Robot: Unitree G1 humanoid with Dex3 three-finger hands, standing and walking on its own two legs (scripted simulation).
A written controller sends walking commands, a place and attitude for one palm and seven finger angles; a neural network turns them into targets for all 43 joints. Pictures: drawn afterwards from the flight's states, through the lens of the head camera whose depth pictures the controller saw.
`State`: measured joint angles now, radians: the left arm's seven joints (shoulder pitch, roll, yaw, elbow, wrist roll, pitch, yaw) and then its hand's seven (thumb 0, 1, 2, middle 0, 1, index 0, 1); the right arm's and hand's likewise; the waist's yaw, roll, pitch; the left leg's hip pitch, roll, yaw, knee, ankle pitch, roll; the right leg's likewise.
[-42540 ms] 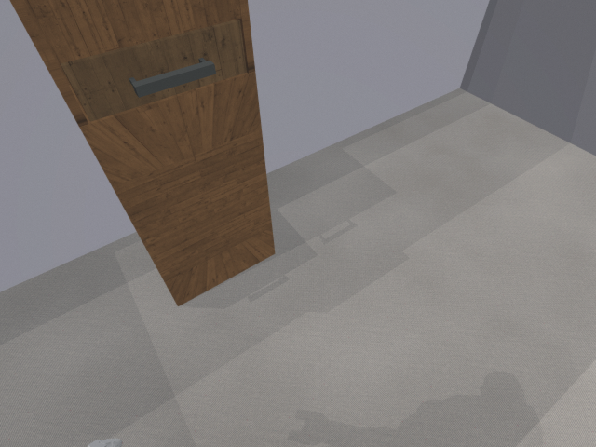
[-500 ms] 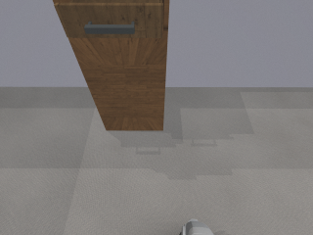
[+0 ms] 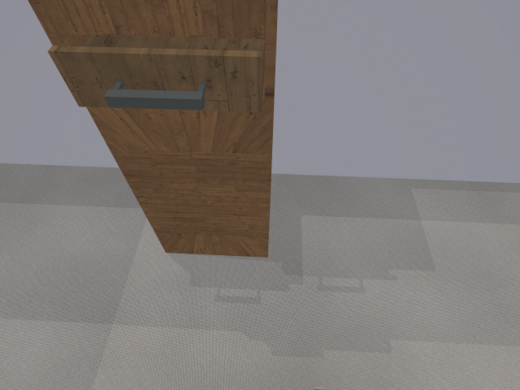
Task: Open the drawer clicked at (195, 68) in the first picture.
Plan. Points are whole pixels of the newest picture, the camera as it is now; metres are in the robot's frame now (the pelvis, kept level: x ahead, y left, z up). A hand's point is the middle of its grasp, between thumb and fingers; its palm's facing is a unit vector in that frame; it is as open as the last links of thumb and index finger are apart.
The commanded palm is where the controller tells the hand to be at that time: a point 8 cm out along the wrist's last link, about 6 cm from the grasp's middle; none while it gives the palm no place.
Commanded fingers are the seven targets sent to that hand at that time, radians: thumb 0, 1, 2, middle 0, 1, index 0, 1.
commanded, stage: come to a stop and stand still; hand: left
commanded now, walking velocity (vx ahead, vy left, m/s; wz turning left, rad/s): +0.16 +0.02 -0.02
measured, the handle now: (158, 92) +0.60 +0.22 +0.11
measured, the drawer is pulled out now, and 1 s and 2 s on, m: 0.05 0.05 0.05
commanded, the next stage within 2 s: look again from close up in 1.04 s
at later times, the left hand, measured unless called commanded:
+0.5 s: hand (165, 373) +0.16 +0.18 -0.14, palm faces +0.05 -0.94 -0.34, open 7.4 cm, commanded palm none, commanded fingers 0.00 0.90 0.90 -0.20 -0.30 -0.20 -0.30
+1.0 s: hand (163, 381) +0.15 +0.18 -0.17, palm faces +0.04 -0.97 -0.25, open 7.4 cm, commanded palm none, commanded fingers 0.00 0.90 0.90 -0.20 -0.30 -0.20 -0.30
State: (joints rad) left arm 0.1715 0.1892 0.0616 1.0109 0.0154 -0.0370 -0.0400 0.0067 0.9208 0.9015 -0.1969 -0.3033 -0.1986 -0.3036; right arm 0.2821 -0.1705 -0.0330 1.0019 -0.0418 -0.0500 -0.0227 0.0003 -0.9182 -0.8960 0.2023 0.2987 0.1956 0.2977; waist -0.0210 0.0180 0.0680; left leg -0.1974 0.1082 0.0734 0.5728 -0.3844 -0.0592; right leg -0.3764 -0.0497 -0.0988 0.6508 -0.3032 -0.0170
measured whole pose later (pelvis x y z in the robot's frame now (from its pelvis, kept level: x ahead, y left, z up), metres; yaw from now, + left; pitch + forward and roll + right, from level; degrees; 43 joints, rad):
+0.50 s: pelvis +0.10 -0.04 +0.01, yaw +0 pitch +1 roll +3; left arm 0.16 0.21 0.06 0.97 0.01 0.01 0.03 0.00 0.91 0.90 -0.20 -0.30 -0.20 -0.30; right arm 0.08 -0.23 -0.07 0.98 -0.01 0.08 -0.03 0.01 -0.91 -0.90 0.20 0.30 0.20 0.30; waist 0.02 0.03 0.15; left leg -0.41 -0.01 -0.01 0.98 -0.50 -0.04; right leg -0.22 -0.02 -0.05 0.58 -0.37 -0.06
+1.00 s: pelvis +0.12 -0.02 +0.00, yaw -1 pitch +0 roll +2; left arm 0.20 0.21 0.03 1.03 0.00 0.03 0.02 0.00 0.91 0.90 -0.20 -0.30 -0.20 -0.30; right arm 0.15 -0.20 -0.01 1.02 -0.02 0.03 -0.03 0.01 -0.91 -0.90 0.20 0.30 0.20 0.30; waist 0.03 -0.03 0.12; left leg -0.23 0.00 0.00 0.52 -0.29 -0.02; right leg -0.18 -0.02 -0.02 0.58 -0.39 -0.02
